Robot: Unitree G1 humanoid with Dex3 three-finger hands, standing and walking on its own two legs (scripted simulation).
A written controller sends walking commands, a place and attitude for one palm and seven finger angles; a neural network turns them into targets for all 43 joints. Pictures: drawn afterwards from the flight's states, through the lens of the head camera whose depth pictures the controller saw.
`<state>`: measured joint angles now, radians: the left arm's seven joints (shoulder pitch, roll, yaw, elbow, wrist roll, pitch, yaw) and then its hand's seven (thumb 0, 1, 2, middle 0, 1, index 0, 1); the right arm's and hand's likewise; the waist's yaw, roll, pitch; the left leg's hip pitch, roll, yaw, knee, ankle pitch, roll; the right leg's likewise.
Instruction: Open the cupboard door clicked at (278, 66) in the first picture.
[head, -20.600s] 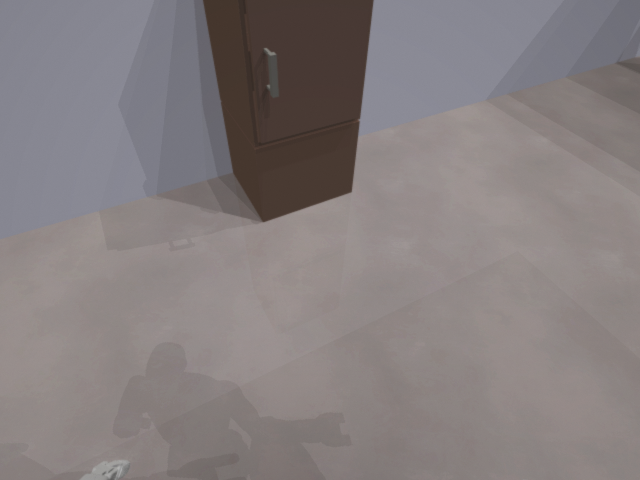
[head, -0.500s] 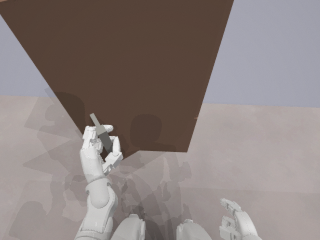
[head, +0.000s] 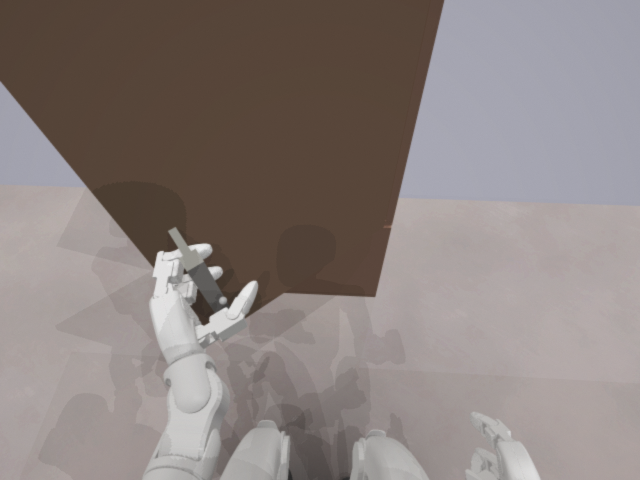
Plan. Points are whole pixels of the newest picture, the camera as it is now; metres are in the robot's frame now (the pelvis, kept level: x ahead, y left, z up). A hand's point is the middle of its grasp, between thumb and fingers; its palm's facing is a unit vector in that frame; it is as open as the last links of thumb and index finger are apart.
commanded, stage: open thumb and fingers to let go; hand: left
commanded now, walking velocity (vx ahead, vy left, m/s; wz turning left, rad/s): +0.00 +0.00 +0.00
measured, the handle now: (199, 273) +0.37 +0.17 +0.02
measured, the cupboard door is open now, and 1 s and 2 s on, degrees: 40 40 40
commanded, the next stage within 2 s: slide the hand sideways off the handle in 0.46 s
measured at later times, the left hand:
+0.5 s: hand (225, 300) +0.33 +0.13 +0.02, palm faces +0.34 -0.94 +0.01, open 15.1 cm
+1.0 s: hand (211, 339) +0.28 +0.14 +0.02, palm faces -0.10 -0.99 +0.02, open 16.3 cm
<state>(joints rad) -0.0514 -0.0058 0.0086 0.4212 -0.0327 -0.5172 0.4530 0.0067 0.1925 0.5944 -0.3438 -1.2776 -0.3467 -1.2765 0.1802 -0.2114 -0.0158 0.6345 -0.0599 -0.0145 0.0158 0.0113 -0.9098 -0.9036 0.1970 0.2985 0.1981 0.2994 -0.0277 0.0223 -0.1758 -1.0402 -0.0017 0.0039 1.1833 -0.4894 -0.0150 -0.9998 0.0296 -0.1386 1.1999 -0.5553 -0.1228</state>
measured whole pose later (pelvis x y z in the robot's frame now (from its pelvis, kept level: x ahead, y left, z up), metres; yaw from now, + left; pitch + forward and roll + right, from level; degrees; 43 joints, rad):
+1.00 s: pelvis +0.00 +0.07 -0.01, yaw -2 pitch +19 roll -3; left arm 0.08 0.08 -0.14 0.26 -0.05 -0.48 0.06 -0.01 -0.50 0.30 -0.14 -0.31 -0.16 -0.32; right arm 0.21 -0.23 0.01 0.49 -0.02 0.01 0.04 0.01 -0.91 -0.90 0.20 0.30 0.20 0.30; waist -0.02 0.03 -0.18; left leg -1.07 -0.02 0.05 1.26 -0.52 0.09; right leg -1.01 0.01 -0.09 1.23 -0.55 -0.04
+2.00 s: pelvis +0.00 +0.04 -0.02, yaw -2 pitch +19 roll -3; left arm 0.43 0.25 0.10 -0.11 -0.26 -0.39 -0.23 -0.02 -0.50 0.30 -0.15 -0.30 -0.15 -0.30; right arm 0.20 -0.22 0.01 0.48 0.03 -0.07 -0.05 0.01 -0.91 -0.90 0.20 0.30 0.20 0.30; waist 0.00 0.04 -0.18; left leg -1.10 0.01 -0.01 1.33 -0.57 0.04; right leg -1.02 0.04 -0.15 1.28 -0.59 -0.09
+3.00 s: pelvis +0.05 +0.06 +0.10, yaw -2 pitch -2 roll -1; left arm 0.53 0.37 0.29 -0.43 -0.08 -0.02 0.13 0.00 0.49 0.72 -0.19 -0.30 -0.20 -0.30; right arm 0.21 -0.23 0.05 0.59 0.01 -0.09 -0.07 0.01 -0.90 -0.90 0.20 0.30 0.20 0.30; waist 0.06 0.08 -0.03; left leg -0.18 -0.04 0.04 0.50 -0.29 0.07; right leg -0.12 0.03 -0.06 0.46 -0.30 -0.03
